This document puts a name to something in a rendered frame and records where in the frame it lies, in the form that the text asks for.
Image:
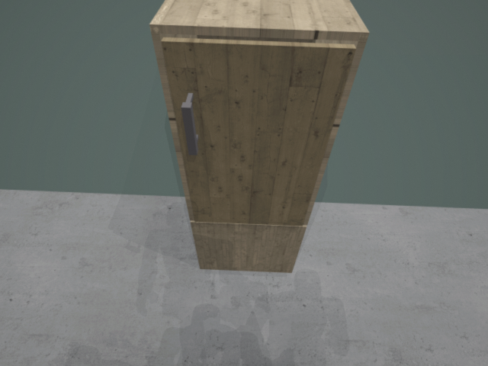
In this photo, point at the cupboard door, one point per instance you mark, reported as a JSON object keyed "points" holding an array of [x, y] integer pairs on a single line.
{"points": [[263, 113]]}

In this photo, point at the handle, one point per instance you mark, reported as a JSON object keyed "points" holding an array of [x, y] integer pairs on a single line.
{"points": [[188, 118]]}

